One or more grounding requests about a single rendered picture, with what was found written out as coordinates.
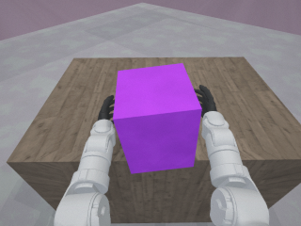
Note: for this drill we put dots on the pedestal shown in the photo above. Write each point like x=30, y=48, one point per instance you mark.
x=267, y=134

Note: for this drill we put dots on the carton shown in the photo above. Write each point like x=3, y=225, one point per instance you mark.
x=157, y=117

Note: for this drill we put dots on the robot left forearm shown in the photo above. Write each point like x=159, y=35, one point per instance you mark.
x=92, y=174

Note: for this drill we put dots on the robot right upper arm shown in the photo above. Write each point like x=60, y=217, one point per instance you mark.
x=235, y=206

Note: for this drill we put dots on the robot left upper arm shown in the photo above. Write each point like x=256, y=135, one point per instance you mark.
x=83, y=209

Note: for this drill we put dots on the robot right hand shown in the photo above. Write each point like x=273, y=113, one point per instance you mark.
x=207, y=100

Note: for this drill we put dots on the robot right forearm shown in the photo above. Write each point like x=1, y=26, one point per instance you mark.
x=227, y=168

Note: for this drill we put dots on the robot left hand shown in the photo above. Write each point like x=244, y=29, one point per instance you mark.
x=106, y=109

